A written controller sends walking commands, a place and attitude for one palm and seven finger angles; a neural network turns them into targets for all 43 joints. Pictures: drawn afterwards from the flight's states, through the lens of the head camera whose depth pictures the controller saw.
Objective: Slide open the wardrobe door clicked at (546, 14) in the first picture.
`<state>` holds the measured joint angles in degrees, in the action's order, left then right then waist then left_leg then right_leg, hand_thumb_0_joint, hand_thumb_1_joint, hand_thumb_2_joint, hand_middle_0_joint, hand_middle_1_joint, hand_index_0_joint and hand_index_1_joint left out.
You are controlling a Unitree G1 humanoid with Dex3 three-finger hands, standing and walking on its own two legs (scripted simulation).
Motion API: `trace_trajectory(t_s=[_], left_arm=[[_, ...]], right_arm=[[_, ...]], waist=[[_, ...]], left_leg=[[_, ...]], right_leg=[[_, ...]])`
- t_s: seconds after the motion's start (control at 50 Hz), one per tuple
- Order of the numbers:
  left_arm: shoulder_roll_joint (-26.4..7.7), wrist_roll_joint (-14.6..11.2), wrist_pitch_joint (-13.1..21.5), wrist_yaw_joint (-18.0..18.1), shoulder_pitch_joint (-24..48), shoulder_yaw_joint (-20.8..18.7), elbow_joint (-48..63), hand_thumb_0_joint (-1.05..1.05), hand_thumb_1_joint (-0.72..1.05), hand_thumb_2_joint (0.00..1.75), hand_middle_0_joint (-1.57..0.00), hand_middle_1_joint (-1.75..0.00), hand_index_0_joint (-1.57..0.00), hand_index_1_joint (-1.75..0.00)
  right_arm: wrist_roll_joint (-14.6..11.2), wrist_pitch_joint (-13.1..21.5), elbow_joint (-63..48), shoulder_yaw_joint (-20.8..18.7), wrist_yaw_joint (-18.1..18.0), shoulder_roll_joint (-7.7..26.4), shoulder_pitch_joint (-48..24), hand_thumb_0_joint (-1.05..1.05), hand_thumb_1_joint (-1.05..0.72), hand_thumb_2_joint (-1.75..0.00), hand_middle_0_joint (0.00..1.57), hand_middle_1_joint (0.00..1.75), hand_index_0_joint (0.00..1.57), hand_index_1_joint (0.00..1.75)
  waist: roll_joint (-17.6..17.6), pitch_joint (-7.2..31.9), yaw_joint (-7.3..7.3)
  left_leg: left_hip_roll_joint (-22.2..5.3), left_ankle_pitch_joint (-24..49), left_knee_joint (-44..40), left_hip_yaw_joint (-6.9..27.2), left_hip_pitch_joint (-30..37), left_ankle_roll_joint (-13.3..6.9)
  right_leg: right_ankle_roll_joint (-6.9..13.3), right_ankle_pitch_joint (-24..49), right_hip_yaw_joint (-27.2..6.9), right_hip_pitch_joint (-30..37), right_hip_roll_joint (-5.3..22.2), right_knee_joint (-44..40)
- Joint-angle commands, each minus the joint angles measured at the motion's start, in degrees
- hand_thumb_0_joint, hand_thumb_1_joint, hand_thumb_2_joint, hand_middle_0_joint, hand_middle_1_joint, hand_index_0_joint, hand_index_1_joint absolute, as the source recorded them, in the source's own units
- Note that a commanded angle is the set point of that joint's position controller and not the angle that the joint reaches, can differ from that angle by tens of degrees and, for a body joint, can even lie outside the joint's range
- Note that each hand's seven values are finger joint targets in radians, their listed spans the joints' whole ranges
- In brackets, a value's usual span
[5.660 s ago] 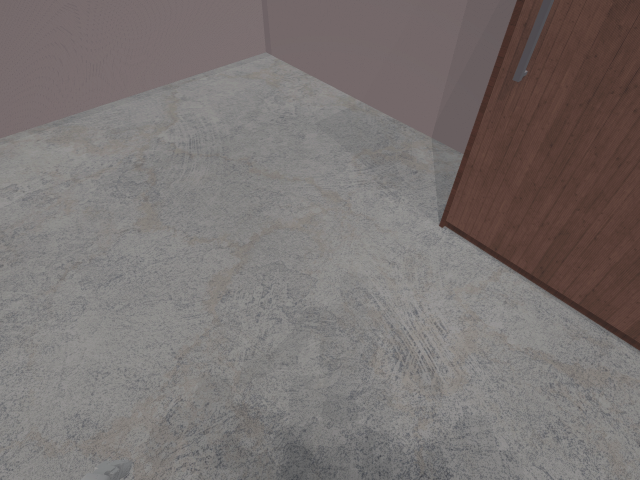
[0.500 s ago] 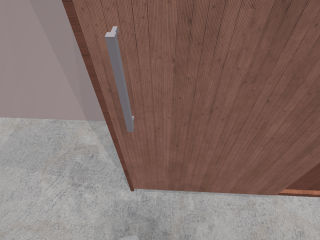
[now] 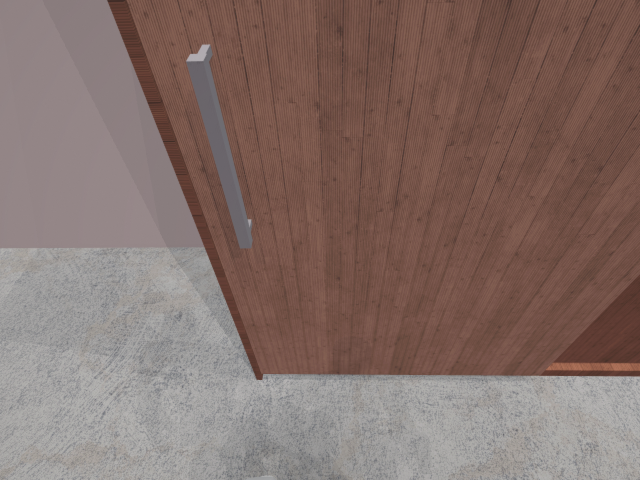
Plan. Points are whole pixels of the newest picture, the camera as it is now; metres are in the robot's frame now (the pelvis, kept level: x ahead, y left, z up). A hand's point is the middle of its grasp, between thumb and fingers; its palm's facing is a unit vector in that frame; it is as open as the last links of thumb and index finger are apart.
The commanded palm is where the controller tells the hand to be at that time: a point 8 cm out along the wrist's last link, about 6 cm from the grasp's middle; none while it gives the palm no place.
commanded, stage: come to a stop and stand still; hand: left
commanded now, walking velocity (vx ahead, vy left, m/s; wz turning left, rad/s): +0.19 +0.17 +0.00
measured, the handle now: (229, 163) +0.51 +0.17 +0.13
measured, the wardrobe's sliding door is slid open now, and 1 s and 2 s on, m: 0.00 0.00 0.00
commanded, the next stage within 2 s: look again from close up in 1.68 s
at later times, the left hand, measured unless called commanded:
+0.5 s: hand out of the picture -0.03 +0.22 -0.18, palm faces +0.08 -0.98 -0.18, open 7.4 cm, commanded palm none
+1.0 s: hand out of the picture +0.00 +0.23 -0.16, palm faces +0.03 -0.97 -0.25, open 7.3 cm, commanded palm none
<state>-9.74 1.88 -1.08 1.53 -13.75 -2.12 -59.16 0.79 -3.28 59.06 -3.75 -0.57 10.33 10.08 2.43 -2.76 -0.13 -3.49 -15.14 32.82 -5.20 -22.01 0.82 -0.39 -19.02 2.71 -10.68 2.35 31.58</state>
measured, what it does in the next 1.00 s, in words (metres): steps on the spot: left foot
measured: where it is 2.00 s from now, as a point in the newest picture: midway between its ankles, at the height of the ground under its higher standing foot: outside the picture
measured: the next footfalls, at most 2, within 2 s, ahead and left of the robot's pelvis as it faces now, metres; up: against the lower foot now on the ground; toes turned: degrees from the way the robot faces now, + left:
left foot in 0.34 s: +0.01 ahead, +0.15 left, +0.00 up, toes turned +6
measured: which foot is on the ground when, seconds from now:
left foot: up 0.00-0.32, down 0.34-1.00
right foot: down 0.00-1.00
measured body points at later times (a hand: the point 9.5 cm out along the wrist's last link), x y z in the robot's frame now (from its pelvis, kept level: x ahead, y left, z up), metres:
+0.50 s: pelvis -0.01 +0.04 +0.01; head +0.01 +0.06 +0.46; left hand -0.03 +0.27 -0.16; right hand +0.02 -0.19 -0.14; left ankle -0.03 +0.15 -0.73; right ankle -0.02 -0.12 -0.73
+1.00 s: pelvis -0.03 +0.03 +0.00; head -0.03 +0.03 +0.45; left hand +0.00 +0.28 -0.14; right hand -0.01 -0.21 -0.15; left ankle -0.03 +0.15 -0.73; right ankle -0.02 -0.12 -0.73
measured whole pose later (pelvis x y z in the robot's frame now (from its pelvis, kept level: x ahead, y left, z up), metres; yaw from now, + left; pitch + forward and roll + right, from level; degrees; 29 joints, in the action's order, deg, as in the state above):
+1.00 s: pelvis -0.03 +0.03 +0.00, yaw +2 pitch -3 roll +0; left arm -11.7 1.6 0.5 1.4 -15.4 -0.7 -59.7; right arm 1.1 0.7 59.8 -1.9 -1.5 10.7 17.2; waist 0.6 -1.8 -0.9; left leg -2.0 -16.2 30.4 -4.5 -11.3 -0.1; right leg -3.2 -15.3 3.3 -11.3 5.4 29.6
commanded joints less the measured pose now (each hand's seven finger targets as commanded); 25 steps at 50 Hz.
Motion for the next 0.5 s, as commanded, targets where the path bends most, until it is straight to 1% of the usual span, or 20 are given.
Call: trace_trajectory(t_s=[0.0, 0.04, 0.06, 0.08, 0.12, 0.14, 0.18, 0.2, 0.22, 0.24, 0.26, 0.28, 0.3, 0.32, 0.34, 0.36, 0.38, 0.4, 0.44, 0.48], left_arm=[[-10.3, -0.4, 1.4, 0.8, 1.7, -1.8, 3.7, 0.00, 0.90, 0.90, -0.20, -0.30, -0.20, -0.30], [-9.2, -0.5, 1.9, 0.5, 1.7, -1.6, 3.2, 0.00, 0.90, 0.90, -0.20, -0.30, -0.20, -0.30], [-9.0, -0.5, 2.2, 0.2, 0.0, -1.5, 3.0, 0.00, 0.90, 0.90, -0.20, -0.30, -0.20, -0.30], [-9.0, -0.5, 2.4, 0.1, -1.9, -1.6, 2.3, 0.00, 0.90, 0.90, -0.20, -0.30, -0.20, -0.30], [-8.8, -0.5, 2.6, 0.2, -5.2, -1.8, 1.2, 0.00, 0.90, 0.90, -0.20, -0.30, -0.20, -0.30], [-8.8, -0.4, 2.6, 0.2, -6.4, -1.8, 0.7, 0.00, 0.90, 0.90, -0.20, -0.30, -0.20, -0.30], [-8.6, -0.2, 2.5, 0.4, -7.5, -2.0, -0.2, 0.00, 0.90, 0.90, -0.20, -0.30, -0.20, -0.30], [-8.6, -0.1, 2.4, 0.4, -7.9, -2.0, -0.7, 0.00, 0.90, 0.90, -0.20, -0.30, -0.20, -0.30], [-8.7, -0.1, 2.3, 0.5, -7.5, -2.0, -0.9, 0.00, 0.90, 0.90, -0.20, -0.30, -0.20, -0.30], [-8.6, -0.3, 2.2, 0.6, -6.3, -2.0, -1.1, 0.00, 0.90, 0.90, -0.20, -0.30, -0.20, -0.30], [-8.3, -0.7, 2.0, 0.6, -4.8, -1.8, -1.1, 0.00, 0.90, 0.90, -0.20, -0.30, -0.20, -0.30], [-7.0, -1.1, 1.8, 0.6, -3.7, -1.6, -1.0, 0.00, 0.90, 0.90, -0.20, -0.30, -0.20, -0.30], [-5.0, -1.5, 1.5, 0.4, -4.7, -1.1, -1.0, 0.00, 0.90, 0.90, -0.20, -0.30, -0.20, -0.30], [-3.0, -1.4, 1.2, 0.3, -5.1, -0.6, -1.0, 0.00, 0.90, 0.90, -0.20, -0.30, -0.20, -0.30], [-2.1, -1.3, 1.0, 0.5, -4.6, -0.3, -1.2, 0.00, 0.90, 0.90, -0.20, -0.30, -0.20, -0.30], [-1.9, -1.0, 0.7, 0.5, -3.2, 0.0, -1.9, 0.00, 0.90, 0.90, -0.20, -0.30, -0.20, -0.30], [-2.1, -1.0, 0.5, 0.4, -2.6, 0.1, -2.5, 0.00, 0.90, 0.90, -0.20, -0.30, -0.20, -0.30], [-2.6, -1.0, 0.6, 0.3, -3.0, 0.2, -3.0, 0.00, 0.90, 0.90, -0.20, -0.30, -0.20, -0.30], [-3.2, -1.1, 0.8, 0.2, -4.7, 0.4, -4.7, 0.00, 0.90, 0.90, -0.20, -0.30, -0.20, -0.30], [-3.8, -1.2, 0.9, 0.3, -5.0, 0.4, -5.5, 0.00, 0.90, 0.90, -0.20, -0.30, -0.20, -0.30]], right_arm=[[0.6, 0.5, -3.8, -0.6, 1.0, 4.2, -1.0, 0.00, -0.90, -0.90, 0.20, 0.30, 0.20, 0.30], [0.5, 1.3, -1.6, -0.3, 1.3, 3.5, 3.7, 0.00, -0.90, -0.90, 0.20, 0.30, 0.20, 0.30], [0.5, 1.7, -1.1, -0.3, 1.4, 3.2, 4.9, 0.00, -0.90, -0.90, 0.20, 0.30, 0.20, 0.30], [0.5, 1.9, -1.0, -0.1, 1.4, 3.3, 5.4, 0.00, -0.90, -0.90, 0.20, 0.30, 0.20, 0.30], [0.4, 2.2, -1.6, -0.2, 1.2, 3.8, 4.2, 0.00, -0.90, -0.90, 0.20, 0.30, 0.20, 0.30], [0.4, 2.4, -2.0, 0.1, 1.1, 3.8, 3.6, 0.00, -0.90, -0.90, 0.20, 0.30, 0.20, 0.30], [0.3, 2.7, -2.6, 0.4, 0.7, 3.6, 3.2, 0.00, -0.90, -0.90, 0.20, 0.30, 0.20, 0.30], [0.1, 2.8, -2.6, 0.6, 0.5, 3.3, 2.6, 0.00, -0.90, -0.90, 0.20, 0.30, 0.20, 0.30], [-0.1, 3.0, -2.4, 0.7, 0.3, 2.9, 3.5, 0.00, -0.90, -0.90, 0.20, 0.30, 0.20, 0.30], [-0.2, 3.1, -1.5, 1.0, 0.1, 2.5, 5.3, 0.00, -0.90, -0.90, 0.20, 0.30, 0.20, 0.30], [-0.3, 3.4, -0.2, 1.2, -0.2, 2.3, 8.2, 0.00, -0.90, -0.90, 0.20, 0.30, 0.20, 0.30], [-0.3, 4.0, 1.2, 1.2, -0.4, 3.0, 10.8, 0.00, -0.90, -0.90, 0.20, 0.30, 0.20, 0.30], [0.0, 4.6, 1.9, 0.9, -0.7, 5.7, 12.2, 0.00, -0.90, -0.90, 0.20, 0.30, 0.20, 0.30], [0.0, 4.6, 1.9, 0.5, -1.1, 7.9, 11.7, 0.00, -0.90, -0.90, 0.20, 0.30, 0.20, 0.30], [0.1, 4.1, 1.5, 0.6, -1.2, 8.7, 10.0, 0.00, -0.90, -0.90, 0.20, 0.30, 0.20, 0.30], [0.1, 4.1, 1.9, 1.0, -1.3, 7.5, 8.0, 0.00, -0.90, -0.90, 0.20, 0.30, 0.20, 0.30], [0.0, 4.2, 2.1, 1.2, -1.5, 6.7, 7.2, 0.00, -0.90, -0.90, 0.20, 0.30, 0.20, 0.30], [-0.1, 4.2, 2.2, 1.5, -1.7, 6.1, 7.1, 0.00, -0.90, -0.90, 0.20, 0.30, 0.20, 0.30], [-0.3, 4.5, 2.7, 1.7, -1.9, 5.4, 7.0, 0.00, -0.90, -0.90, 0.20, 0.30, 0.20, 0.30], [-0.4, 4.5, 2.9, 1.6, -1.8, 4.9, 7.2, 0.00, -0.90, -0.90, 0.20, 0.30, 0.20, 0.30]], waist=[[-15.7, -7.1, 0.22], [-11.2, -6.2, -0.86], [-10.1, -4.9, -0.48], [-10.1, -3.7, 0.32], [-9.8, -2.8, 2.04], [-10.9, -2.4, 2.68], [-12.6, -0.6, 3.41], [-13.4, -0.4, 3.82], [-13.8, 0.3, 3.37], [-13.6, 1.3, 2.42], [-13.4, 2.5, 0.90], [-10.1, 3.6, 0.00], [-2.3, 5.7, 0.20], [4.1, 6.4, 0.72], [4.6, 4.7, 1.16], [4.7, 1.9, 1.06], [6.4, 0.6, 1.01], [6.0, -0.3, 1.07], [4.4, 0.2, 1.35], [2.6, 1.1, 0.95]], left_leg=[[-0.4, -5.9, 12.6, 5.6, -2.0, 0.6], [0.0, -2.9, 14.0, 3.7, -2.4, 0.8], [0.6, -2.2, 14.1, 2.8, -2.9, 1.2], [1.0, -2.0, 13.9, 2.4, -3.9, 1.6], [0.5, -2.8, 13.8, 2.3, -5.9, 2.1], [0.2, -3.8, 12.9, 2.4, -6.2, 2.3], [0.1, -7.0, 7.9, 2.2, -5.0, 2.3], [0.2, -8.3, 5.2, 2.1, -3.0, 2.2], [0.5, -8.2, 1.5, 1.6, -0.3, 2.2], [1.0, -4.9, -3.4, 1.3, 4.3, 2.1], [1.6, 1.1, -9.2, 0.8, 10.5, 1.8], [0.5, 6.8, -13.0, 1.9, 15.9, 1.1], [-4.6, 14.9, -12.2, 6.4, 20.4, -0.5], [-10.0, 20.0, -12.0, 10.9, 20.1, -3.2], [-11.9, 17.0, -13.6, 11.0, 15.1, -4.5], [-10.1, 14.5, -15.7, 10.4, 12.7, -4.4], [-8.6, 15.6, -16.3, 9.5, 12.2, -4.0], [-7.5, 18.3, -15.5, 8.3, 11.9, -3.4], [-6.0, 22.7, -13.3, 5.9, 13.2, -2.6], [-5.0, 21.9, -12.6, 5.0, 14.3, -1.9]], right_leg=[[7.1, -21.1, -20.9, -14.7, 16.7, -28.7], [6.3, -9.0, -13.7, -9.1, 13.9, -24.3], [5.5, -4.4, -11.2, -6.1, 12.6, -22.4], [5.2, -1.1, -10.1, -2.3, 12.4, -21.2], [6.1, 2.9, -10.6, 2.0, 14.0, -20.1], [6.6, 5.1, -11.1, 3.4, 14.5, -19.3], [7.9, 11.7, -11.7, 6.6, 15.4, -17.1], [8.3, 15.5, -12.2, 6.1, 15.9, -16.0], [8.2, 18.6, -11.2, 6.0, 15.6, -14.5], [7.2, 19.9, -9.6, 4.4, 14.0, -12.7], [5.3, 18.8, -7.8, 1.4, 12.0, -10.8], [3.2, 17.5, -5.4, -1.1, 9.0, -7.4], [1.0, 12.2, -2.7, -4.6, 5.4, -3.9], [-0.7, 5.6, 0.0, -5.5, 3.5, -2.7], [-1.4, 0.8, 1.1, -3.7, 3.0, -3.6], [-1.7, 2.2, 1.7, -3.1, 2.7, -3.9], [-1.8, 4.2, 1.8, -2.4, 2.8, -4.0], [-1.6, 6.5, 1.1, -1.7, 2.8, -4.9], [-1.3, 11.7, -0.1, 0.1, 3.8, -7.0], [-1.2, 14.3, -0.7, 1.1, 4.3, -8.0]])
